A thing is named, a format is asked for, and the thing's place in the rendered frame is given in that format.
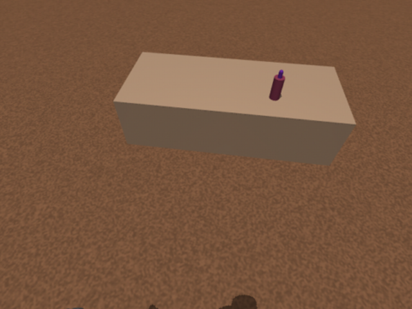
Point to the bottle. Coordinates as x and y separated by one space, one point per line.
277 86

